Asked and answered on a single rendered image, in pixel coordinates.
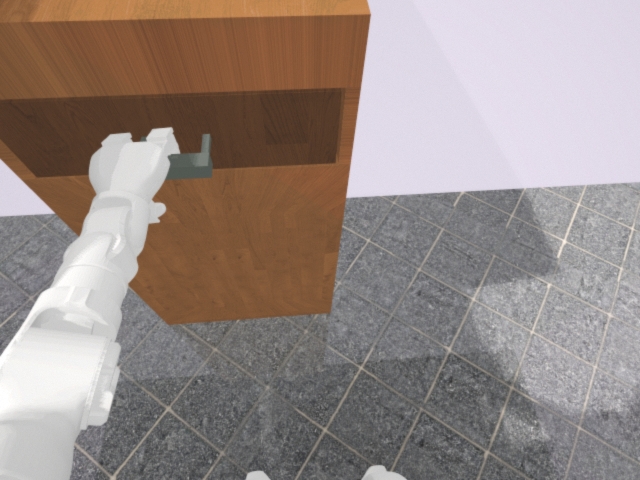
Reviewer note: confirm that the left robot hand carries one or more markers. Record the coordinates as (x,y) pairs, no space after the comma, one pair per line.
(136,167)

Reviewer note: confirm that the drawer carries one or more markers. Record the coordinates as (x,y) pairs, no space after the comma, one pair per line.
(57,136)

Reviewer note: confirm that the left robot forearm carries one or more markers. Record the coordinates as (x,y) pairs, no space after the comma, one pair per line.
(90,285)

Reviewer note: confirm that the cabinet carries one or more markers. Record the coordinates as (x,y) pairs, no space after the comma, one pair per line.
(248,243)

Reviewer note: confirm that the handle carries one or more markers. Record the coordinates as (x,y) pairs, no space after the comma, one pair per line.
(190,165)

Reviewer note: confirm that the robot left upper arm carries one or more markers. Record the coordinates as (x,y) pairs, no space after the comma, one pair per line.
(56,383)

